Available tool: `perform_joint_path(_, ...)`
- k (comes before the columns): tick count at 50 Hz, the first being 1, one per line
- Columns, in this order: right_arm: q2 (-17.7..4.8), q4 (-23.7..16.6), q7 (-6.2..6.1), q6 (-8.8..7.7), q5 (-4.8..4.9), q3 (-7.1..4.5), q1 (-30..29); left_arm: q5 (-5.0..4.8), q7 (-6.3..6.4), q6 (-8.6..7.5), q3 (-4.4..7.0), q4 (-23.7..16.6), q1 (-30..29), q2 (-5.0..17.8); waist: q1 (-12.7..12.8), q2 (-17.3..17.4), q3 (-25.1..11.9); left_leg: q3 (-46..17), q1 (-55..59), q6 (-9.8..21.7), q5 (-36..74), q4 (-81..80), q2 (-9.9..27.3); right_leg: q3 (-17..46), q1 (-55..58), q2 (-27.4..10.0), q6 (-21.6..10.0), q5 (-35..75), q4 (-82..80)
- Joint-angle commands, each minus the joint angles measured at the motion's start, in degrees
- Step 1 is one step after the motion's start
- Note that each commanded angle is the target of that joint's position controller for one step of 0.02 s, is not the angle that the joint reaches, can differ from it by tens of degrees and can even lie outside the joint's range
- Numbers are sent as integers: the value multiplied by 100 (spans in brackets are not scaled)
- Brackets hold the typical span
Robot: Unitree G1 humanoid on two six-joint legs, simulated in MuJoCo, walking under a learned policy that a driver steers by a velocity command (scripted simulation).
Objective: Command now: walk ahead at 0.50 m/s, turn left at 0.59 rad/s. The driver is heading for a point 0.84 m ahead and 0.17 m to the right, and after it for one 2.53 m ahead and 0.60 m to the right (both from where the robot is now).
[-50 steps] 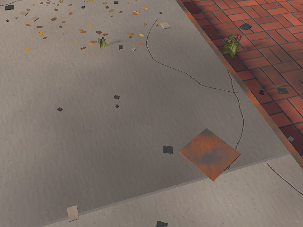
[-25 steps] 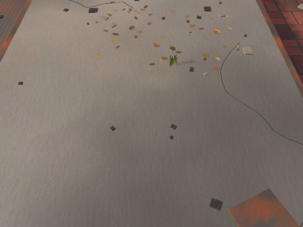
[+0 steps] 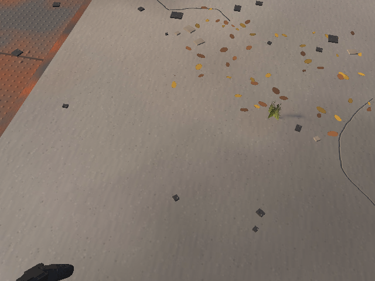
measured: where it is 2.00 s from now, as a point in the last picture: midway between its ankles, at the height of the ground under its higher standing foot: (200, 218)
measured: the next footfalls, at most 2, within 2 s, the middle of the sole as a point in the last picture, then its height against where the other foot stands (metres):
right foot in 0.20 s outside the picture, level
left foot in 0.68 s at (159, 254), level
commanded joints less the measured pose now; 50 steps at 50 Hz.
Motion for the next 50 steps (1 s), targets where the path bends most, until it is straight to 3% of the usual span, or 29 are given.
perform_joint_path(1,-1032,-352,-103,-57,41,-286,-119,-35,-48,-64,18,-391,-463,220,-8,575,-263,-905,-459,764,922,-616,1069,-239,742,372,87,1095,-1171)
perform_joint_path(3,-1021,-236,-110,-45,49,-274,97,-101,-118,-112,19,-420,-689,269,-139,644,-255,-1039,-311,714,618,-545,1209,-232,934,438,44,1402,-1558)
perform_joint_path(6,-916,-81,-111,-23,50,-236,303,-111,-198,-178,84,-452,-764,439,-154,741,-212,-1415,282,634,543,-159,1499,-128,922,416,-179,1086,-1923)
perform_joint_path(8,-961,-35,-101,4,8,-254,250,-127,-212,-194,130,-400,-512,533,-18,935,-187,-1481,636,551,1037,66,1683,-261,1047,418,-407,574,-2007)
perform_joint_path(9,-932,-39,-90,17,8,-242,174,-112,-193,-201,180,-310,-186,600,175,952,-288,-1360,710,461,1757,406,1587,-430,1471,519,-570,456,-2191)
perform_joint_path(10,-776,-55,-80,20,-23,-182,170,-75,-164,-215,272,-153,407,772,445,820,-713,-1065,668,321,2507,1239,1291,-409,2336,468,-803,564,-2212)
perform_joint_path(11,-563,-156,-97,15,-125,-75,352,-13,-159,-225,339,-58,1272,1080,695,174,-1630,-690,-113,100,1711,2839,929,685,3919,-381,-1307,846,-1963)
perform_joint_path(12,-277,-175,-89,-67,0,13,1056,-46,-217,-157,470,183,1768,1482,498,-1614,-2161,-42,-2222,-435,-1313,4804,60,3346,5630,-1432,-2289,-496,-2681)
perform_joint_path(13,-706,-190,-80,-130,22,-29,742,-250,-269,-139,335,183,1795,966,658,-1179,-1829,-363,-3108,-440,-2036,5324,300,4235,5633,-1497,-2234,-1932,-3265)
perform_joint_path(14,-965,-328,-63,-174,65,-108,-40,-248,-249,-103,249,108,1430,690,760,-583,-971,-294,-3408,-412,-1542,5385,579,3498,4944,-1286,-1978,-1910,-3334)
perform_joint_path(15,-880,-442,-62,-231,-1,-73,-490,-150,-231,-56,218,34,1216,651,722,-94,-609,-149,-3310,-400,-1202,5195,732,2902,4301,-1023,-1863,-1300,-3375)
perform_joint_path(16,-791,-524,-50,-290,-98,-76,-681,-125,-216,-24,199,25,1087,605,603,58,-317,-104,-3238,-431,-957,4766,877,2510,3825,-824,-1852,-628,-3439)
perform_joint_path(17,-719,-539,-41,-320,-155,-82,-640,-88,-184,-23,167,6,1040,535,463,-77,-367,-106,-2925,-461,-758,4396,994,2201,3589,-612,-1791,-131,-3505)
perform_joint_path(19,-558,-525,-28,-323,-178,-47,-552,-128,-138,-2,158,32,1065,505,353,-334,-469,29,-2625,-602,-732,3786,989,1836,3390,-403,-1827,461,-3606)
perform_joint_path(21,-427,-585,-34,-300,-183,9,-769,-182,-68,20,201,100,1173,637,377,-335,-417,181,-2484,-762,-657,3081,910,1569,3084,-344,-1888,818,-3668)
perform_joint_path(24,-275,-684,0,-326,-148,91,-1398,-217,27,94,276,189,1349,842,576,-311,-296,217,-2051,-885,442,1908,758,1271,2658,-160,-1717,742,-3676)
perform_joint_path(29,-437,-809,78,-414,-42,33,-2034,-273,88,231,290,327,1771,826,746,-358,-279,69,-1381,-866,1113,912,495,1611,2676,-189,-1502,246,-3327)
perform_joint_path(31,-572,-807,79,-451,-14,-39,-1957,-272,101,271,311,320,1730,839,610,-472,-282,21,-1055,-742,840,690,504,1896,2801,-261,-1394,111,-3080)
perform_joint_path(33,-739,-636,29,-477,-33,-159,-1298,-250,97,294,270,266,1602,665,215,-485,-518,92,-2,-484,722,312,617,1835,2611,-9,-1167,274,-2452)
perform_joint_path(34,-978,-554,-27,-487,-110,-250,-560,-191,73,270,172,166,1497,385,-157,-183,-1099,-454,1182,-166,477,405,1284,1495,2128,268,-972,49,-1283)
perform_joint_path(35,-1444,-459,-65,-417,-179,-365,111,-194,78,219,40,42,2015,-54,-135,1136,-1904,-2253,2996,517,-110,287,2545,651,611,1021,-601,-1812,533)
perform_joint_path(36,-1329,-283,0,-341,-94,-368,332,-323,90,190,55,-55,2262,237,-53,1980,-1934,-3950,3094,960,-1601,-223,3161,395,-541,818,-507,-2738,1695)
perform_joint_path(37,-872,-348,6,-335,-62,-254,33,-352,100,219,180,34,1905,682,-122,1191,-1118,-3411,2410,774,-2000,-414,2876,502,-825,515,-453,-2236,2169)
perform_joint_path(38,-663,-359,5,-317,-75,-188,-221,-292,94,257,213,-13,1518,747,-91,825,-621,-2521,1798,581,-1410,-462,2603,337,-785,352,-411,-1777,2224)
perform_joint_path(39,-512,-333,16,-311,-104,-132,-450,-238,80,282,220,-43,1355,668,24,672,-348,-1917,1284,500,-749,-605,2341,278,-635,209,-367,-1442,2066)
perform_joint_path(40,-413,-289,15,-313,-141,-100,-592,-219,51,307,237,-86,1272,595,138,776,-203,-1457,930,446,-268,-734,2164,260,-482,62,-349,-1215,1892)
perform_joint_path(42,-422,-219,10,-353,-154,-115,-720,-246,1,369,206,-154,1202,377,246,868,-73,-776,465,448,712,-941,2002,108,-204,-22,-280,-982,1714)
perform_joint_path(45,-697,-72,-30,-356,-134,-206,-838,-158,-13,412,157,-351,971,215,353,718,-97,77,342,565,3002,-828,2020,-85,-128,6,-83,-644,975)
perform_joint_path(50,-966,125,-147,-175,-43,-253,-804,-155,-227,379,103,-543,365,142,151,642,-345,997,402,338,3227,-595,1844,-492,741,188,-229,838,-796)
Keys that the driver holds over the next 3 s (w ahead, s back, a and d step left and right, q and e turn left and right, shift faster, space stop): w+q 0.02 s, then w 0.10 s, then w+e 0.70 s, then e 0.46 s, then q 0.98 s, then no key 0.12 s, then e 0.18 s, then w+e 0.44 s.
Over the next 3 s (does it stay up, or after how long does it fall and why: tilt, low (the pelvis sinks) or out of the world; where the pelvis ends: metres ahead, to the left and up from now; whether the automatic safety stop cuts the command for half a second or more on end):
stays up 0.80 -0.11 -0.01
